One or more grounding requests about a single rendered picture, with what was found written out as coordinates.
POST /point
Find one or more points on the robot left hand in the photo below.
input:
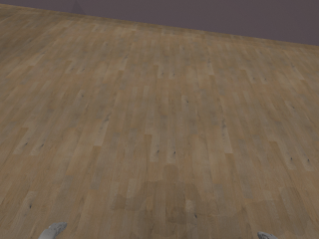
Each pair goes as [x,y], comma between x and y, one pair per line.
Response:
[53,230]

